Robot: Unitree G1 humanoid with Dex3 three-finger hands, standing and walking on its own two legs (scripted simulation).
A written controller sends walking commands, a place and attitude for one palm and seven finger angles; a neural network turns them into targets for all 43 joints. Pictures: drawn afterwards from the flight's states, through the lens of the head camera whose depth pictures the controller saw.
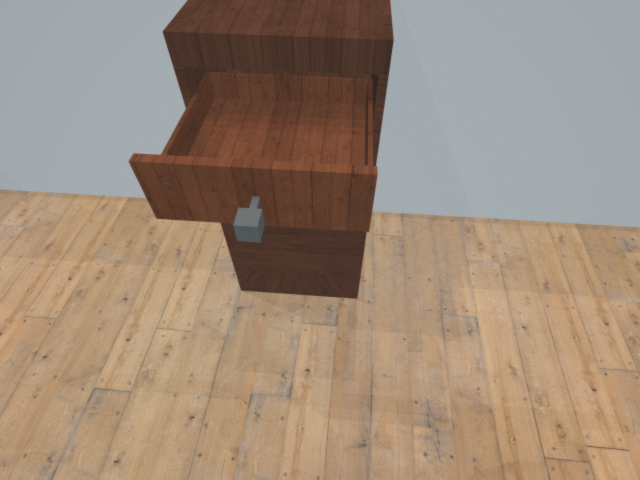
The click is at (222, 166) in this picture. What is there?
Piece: drawer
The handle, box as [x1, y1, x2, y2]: [233, 196, 264, 242]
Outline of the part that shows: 252,196 250,206 248,208 238,208 233,226 237,240 260,242 264,225 262,211 258,208 259,197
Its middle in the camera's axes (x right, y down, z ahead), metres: -0.11 -0.04 +0.62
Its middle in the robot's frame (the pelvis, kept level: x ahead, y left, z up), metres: +0.49 +0.14 +0.02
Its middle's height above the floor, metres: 0.79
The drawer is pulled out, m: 0.30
